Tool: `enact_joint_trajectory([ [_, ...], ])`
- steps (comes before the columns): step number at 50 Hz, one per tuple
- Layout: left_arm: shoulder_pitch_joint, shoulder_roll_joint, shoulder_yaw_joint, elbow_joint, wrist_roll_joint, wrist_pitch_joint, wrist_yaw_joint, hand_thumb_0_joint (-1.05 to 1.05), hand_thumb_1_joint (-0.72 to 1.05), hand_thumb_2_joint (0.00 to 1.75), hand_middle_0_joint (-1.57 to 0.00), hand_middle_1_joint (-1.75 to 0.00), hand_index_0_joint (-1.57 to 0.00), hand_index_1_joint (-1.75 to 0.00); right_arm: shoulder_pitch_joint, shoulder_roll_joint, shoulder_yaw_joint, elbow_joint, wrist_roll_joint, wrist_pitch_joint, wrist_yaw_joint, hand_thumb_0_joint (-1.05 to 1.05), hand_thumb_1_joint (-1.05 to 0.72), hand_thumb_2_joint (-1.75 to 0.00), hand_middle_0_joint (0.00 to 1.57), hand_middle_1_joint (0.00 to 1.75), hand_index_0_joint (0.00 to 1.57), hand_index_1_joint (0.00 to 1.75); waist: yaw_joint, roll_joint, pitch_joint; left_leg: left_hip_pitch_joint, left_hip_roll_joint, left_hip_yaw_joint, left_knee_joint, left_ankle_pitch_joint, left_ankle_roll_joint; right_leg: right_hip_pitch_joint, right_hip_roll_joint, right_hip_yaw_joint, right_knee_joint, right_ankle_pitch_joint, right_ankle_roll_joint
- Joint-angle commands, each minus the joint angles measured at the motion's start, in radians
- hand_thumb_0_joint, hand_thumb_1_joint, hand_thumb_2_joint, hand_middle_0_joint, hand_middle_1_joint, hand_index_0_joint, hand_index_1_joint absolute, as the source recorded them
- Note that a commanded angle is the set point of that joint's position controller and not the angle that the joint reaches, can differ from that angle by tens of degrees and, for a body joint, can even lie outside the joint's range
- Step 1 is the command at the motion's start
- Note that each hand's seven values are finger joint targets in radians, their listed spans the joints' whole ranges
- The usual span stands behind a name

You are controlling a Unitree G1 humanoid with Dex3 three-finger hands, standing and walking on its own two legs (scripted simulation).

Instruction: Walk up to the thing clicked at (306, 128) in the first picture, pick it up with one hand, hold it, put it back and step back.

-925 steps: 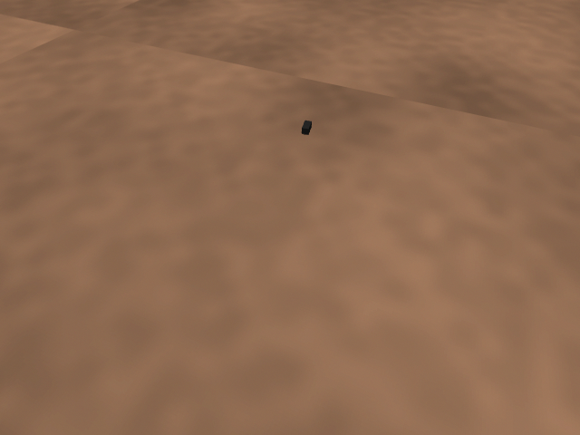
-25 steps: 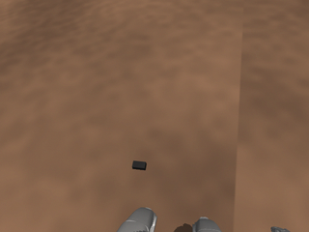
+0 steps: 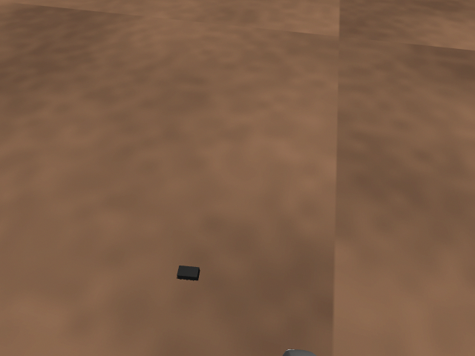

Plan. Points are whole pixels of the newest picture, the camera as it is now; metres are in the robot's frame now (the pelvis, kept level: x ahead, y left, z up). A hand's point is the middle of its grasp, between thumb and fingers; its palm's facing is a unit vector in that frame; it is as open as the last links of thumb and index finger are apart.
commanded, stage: walk up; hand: left
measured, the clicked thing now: (188, 273) +0.53 +0.23 -0.73
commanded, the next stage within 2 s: stand in 1.10 s
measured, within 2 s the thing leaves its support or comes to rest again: neither
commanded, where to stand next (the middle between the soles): +0.12 +0.01 m, yaw -2 degrees
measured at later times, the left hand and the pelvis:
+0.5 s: hand out of the picture +0.11 +0.29 -0.14, palm faces -0.04 -0.94 -0.35, open 7.4 cm; pelvis +0.02 +0.03 +0.01, yaw -2 degrees
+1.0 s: hand out of the picture +0.10 +0.26 -0.13, palm faces -0.08 -0.93 -0.35, open 7.4 cm; pelvis +0.01 +0.01 +0.02, yaw -3 degrees
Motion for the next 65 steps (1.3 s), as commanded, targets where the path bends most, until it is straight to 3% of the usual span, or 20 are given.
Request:
enact_joint_trajectory([
  [1, 0.039, 0.338, 0.076, -0.084, -0.013, -0.031, 0.030, 0.00, 0.90, 0.90, -0.20, -0.30, -0.20, -0.30, 0.030, -0.181, -0.046, -0.068, 0.006, -0.019, -0.019, 0.00, -0.90, -0.90, 0.20, 0.30, 0.20, 0.30, 0.039, -0.175, -0.062, -0.248, -0.041, -0.017, 0.214, -0.165, 0.027, 0.136, -0.380, 0.549, -0.323, -0.071, -0.288],
  [4, -0.011, 0.270, 0.045, -0.083, -0.014, -0.037, 0.037, 0.00, 0.90, 0.90, -0.20, -0.30, -0.20, -0.30, 0.026, -0.151, -0.037, -0.034, 0.015, -0.024, -0.008, 0.00, -0.90, -0.90, 0.20, 0.30, 0.20, 0.30, 0.021, -0.184, -0.076, -0.196, -0.022, 0.014, 0.108, -0.059, 0.021, 0.109, -0.266, 0.306, -0.262, 0.115, -0.207],
  [7, -0.067, 0.268, 0.036, -0.089, -0.020, -0.029, 0.040, 0.00, 0.90, 0.90, -0.20, -0.30, -0.20, -0.30, 0.060, -0.134, -0.036, 0.000, 0.010, -0.019, -0.005, 0.00, -0.90, -0.90, 0.20, 0.30, 0.20, 0.30, 0.001, -0.225, -0.107, -0.051, -0.046, 0.070, -0.064, 0.068, 0.007, 0.019, -0.223, 0.217, -0.194, 0.194, -0.184],
  [9, -0.103, 0.248, 0.023, -0.093, -0.035, -0.015, 0.040, 0.00, 0.90, 0.90, -0.20, -0.30, -0.20, -0.30, 0.060, -0.123, -0.040, 0.025, 0.007, -0.020, -0.007, 0.00, -0.90, -0.90, 0.20, 0.30, 0.20, 0.30, -0.025, -0.197, -0.122, 0.063, -0.070, 0.097, -0.237, 0.243, 0.005, -0.038, -0.200, 0.168, -0.109, 0.213, -0.153],
  [10, -0.106, 0.219, 0.010, -0.091, -0.044, -0.010, 0.041, 0.00, 0.90, 0.90, -0.20, -0.30, -0.20, -0.30, 0.048, -0.131, -0.044, 0.032, 0.001, -0.021, -0.011, 0.00, -0.90, -0.90, 0.20, 0.30, 0.20, 0.30, -0.030, -0.163, -0.126, 0.102, -0.057, 0.065, -0.295, 0.311, 0.010, -0.069, -0.187, 0.160, -0.071, 0.212, -0.122],
  [11, -0.088, 0.183, -0.002, -0.090, -0.052, -0.008, 0.041, 0.00, 0.90, 0.90, -0.20, -0.30, -0.20, -0.30, 0.019, -0.165, -0.050, 0.023, -0.005, -0.025, -0.014, 0.00, -0.90, -0.90, 0.20, 0.30, 0.20, 0.30, -0.015, -0.086, -0.141, 0.118, 0.022, -0.053, -0.340, 0.350, 0.037, -0.092, -0.140, 0.144, -0.025, 0.173, -0.080],
  [12, -0.078, 0.152, -0.010, -0.083, -0.063, -0.002, 0.041, 0.00, 0.90, 0.90, -0.20, -0.30, -0.20, -0.30, -0.061, -0.205, -0.051, -0.003, -0.007, -0.030, -0.015, 0.00, -0.90, -0.90, 0.20, 0.30, 0.20, 0.30, 0.017, 0.006, -0.126, 0.027, 0.151, -0.235, -0.421, 0.306, 0.089, -0.079, -0.047, 0.108, 0.021, 0.014, -0.034],
  [13, -0.063, 0.197, 0.005, -0.046, -0.061, 0.006, 0.049, 0.00, 0.90, 0.90, -0.20, -0.30, -0.20, -0.30, -0.132, -0.237, -0.049, -0.006, 0.010, -0.027, -0.009, 0.00, -0.90, -0.90, 0.20, 0.30, 0.20, 0.30, 0.040, 0.059, -0.105, -0.126, 0.224, -0.268, -0.430, 0.204, 0.165, 0.067, -0.026, 0.056, 0.067, -0.174, -0.036],
  [14, -0.045, 0.203, 0.005, -0.016, -0.052, 0.007, 0.049, 0.00, 0.90, 0.90, -0.20, -0.30, -0.20, -0.30, -0.186, -0.213, -0.044, -0.003, 0.009, -0.024, -0.005, 0.00, -0.90, -0.90, 0.20, 0.30, 0.20, 0.30, 0.059, 0.044, -0.084, -0.199, 0.210, -0.238, -0.414, 0.183, 0.165, 0.149, -0.042, 0.064, 0.054, -0.166, -0.038],
  [16, -0.065, 0.209, 0.003, -0.001, -0.045, -0.005, 0.044, 0.00, 0.90, 0.90, -0.20, -0.30, -0.20, -0.30, -0.188, -0.171, -0.027, 0.013, 0.009, -0.020, -0.003, 0.00, -0.90, -0.90, 0.20, 0.30, 0.20, 0.30, 0.054, 0.026, -0.077, -0.126, 0.104, -0.091, -0.361, 0.280, 0.087, 0.124, -0.063, 0.095, -0.073, 0.031, -0.045],
  [18, -0.075, 0.225, 0.002, 0.012, -0.049, -0.013, 0.045, 0.00, 0.90, 0.90, -0.20, -0.30, -0.20, -0.30, -0.170, -0.162, -0.025, 0.032, 0.017, -0.022, -0.005, 0.00, -0.90, -0.90, 0.20, 0.30, 0.20, 0.30, 0.037, 0.049, -0.119, -0.046, 0.060, -0.045, -0.309, 0.382, 0.050, 0.118, -0.089, 0.114, -0.084, 0.221, -0.050],
  [21, -0.125, 0.217, -0.012, 0.028, -0.047, -0.008, 0.045, 0.00, 0.90, 0.90, -0.20, -0.30, -0.20, -0.30, -0.175, -0.160, -0.021, 0.060, 0.017, -0.016, -0.003, 0.00, -0.90, -0.90, 0.20, 0.30, 0.20, 0.30, 0.020, 0.050, -0.122, -0.031, 0.077, -0.060, -0.374, 0.299, 0.054, 0.110, -0.081, 0.106, -0.087, 0.162, -0.039],
  [24, -0.124, 0.208, -0.020, 0.062, -0.045, -0.002, 0.044, 0.00, 0.90, 0.90, -0.20, -0.30, -0.20, -0.30, -0.227, -0.170, -0.024, 0.071, 0.013, -0.012, -0.001, 0.00, -0.90, -0.90, 0.20, 0.30, 0.20, 0.30, 0.032, 0.068, -0.099, -0.040, 0.106, -0.082, -0.415, 0.245, 0.065, 0.113, -0.066, 0.088, -0.112, 0.093, -0.028],
  [28, -0.146, 0.220, -0.020, 0.086, -0.040, -0.012, 0.043, 0.00, 0.90, 0.90, -0.20, -0.30, -0.20, -0.30, -0.242, -0.146, -0.019, 0.090, 0.018, -0.008, 0.001, 0.00, -0.90, -0.90, 0.20, 0.30, 0.20, 0.30, 0.023, 0.002, -0.128, 0.013, 0.065, -0.026, -0.398, 0.240, 0.039, 0.128, -0.102, 0.127, -0.171, 0.185, -0.035],
  [36, -0.190, 0.216, -0.021, 0.124, -0.033, -0.019, 0.043, 0.00, 0.90, 0.90, -0.20, -0.30, -0.20, -0.30, -0.265, -0.132, -0.014, 0.137, 0.022, -0.002, 0.010, 0.00, -0.90, -0.90, 0.20, 0.30, 0.20, 0.30, 0.011, -0.055, -0.140, 0.113, 0.044, 0.017, -0.395, 0.273, 0.023, 0.091, -0.134, 0.173, -0.275, 0.187, -0.036],
  [41, -0.216, 0.208, -0.018, 0.135, -0.029, -0.015, 0.042, 0.00, 0.90, 0.90, -0.20, -0.30, -0.20, -0.30, -0.264, -0.129, -0.014, 0.166, 0.015, 0.004, 0.016, 0.00, -0.90, -0.90, 0.20, 0.30, 0.20, 0.30, 0.008, -0.069, -0.096, 0.111, 0.045, 0.011, -0.445, 0.185, 0.015, 0.048, -0.132, 0.189, -0.341, 0.018, -0.031],
  [48, -0.214, 0.208, -0.008, 0.143, -0.023, -0.009, 0.038, 0.00, 0.90, 0.90, -0.20, -0.30, -0.20, -0.30, -0.242, -0.137, -0.020, 0.189, 0.009, 0.001, 0.018, 0.00, -0.90, -0.90, 0.20, 0.30, 0.20, 0.30, 0.013, -0.075, -0.091, 0.111, 0.045, 0.010, -0.462, 0.128, 0.010, 0.028, -0.121, 0.201, -0.369, -0.087, -0.032],
  [56, -0.206, 0.198, -0.015, 0.141, -0.030, -0.008, 0.035, 0.00, 0.90, 0.90, -0.20, -0.30, -0.20, -0.30, -0.246, -0.127, -0.008, 0.190, 0.002, -0.014, 0.012, 0.00, -0.90, -0.90, 0.20, 0.30, 0.20, 0.30, 0.018, -0.026, -0.120, 0.045, 0.065, -0.019, -0.529, 0.139, 0.010, 0.134, -0.112, 0.178, -0.333, 0.003, -0.023],
  [58, -0.196, 0.192, -0.018, 0.145, -0.029, -0.010, 0.034, 0.00, 0.90, 0.90, -0.20, -0.30, -0.20, -0.30, -0.258, -0.134, -0.010, 0.190, 0.003, -0.020, 0.009, 0.00, -0.90, -0.90, 0.20, 0.30, 0.20, 0.30, 0.021, -0.020, -0.146, 0.078, 0.066, -0.011, -0.515, 0.238, 0.004, 0.155, -0.114, 0.165, -0.315, 0.095, -0.024],
  [65, -0.196, 0.197, -0.024, 0.144, -0.031, -0.009, 0.036, 0.00, 0.90, 0.90, -0.20, -0.30, -0.20, -0.30, -0.223, -0.131, -0.004, 0.205, 0.007, -0.022, 0.004, 0.00, -0.90, -0.90, 0.20, 0.30, 0.20, 0.30, 0.009, -0.027, -0.149, 0.107, 0.066, 0.003, -0.512, 0.327, -0.001, 0.182, -0.123, 0.151, -0.317, 0.186, -0.021],
])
